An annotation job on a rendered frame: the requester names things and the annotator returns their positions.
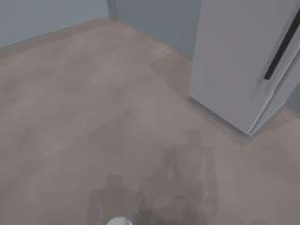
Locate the fridge door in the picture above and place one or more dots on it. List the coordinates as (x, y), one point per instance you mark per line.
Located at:
(236, 42)

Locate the handle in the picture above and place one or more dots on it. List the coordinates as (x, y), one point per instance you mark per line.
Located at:
(283, 46)

